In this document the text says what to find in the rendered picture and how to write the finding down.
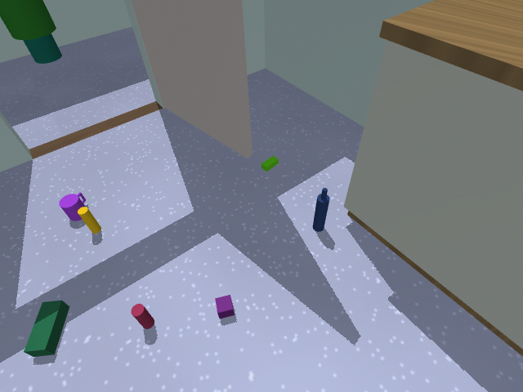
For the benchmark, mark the potted plant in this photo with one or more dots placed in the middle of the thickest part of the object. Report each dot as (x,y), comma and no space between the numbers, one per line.
(30,21)

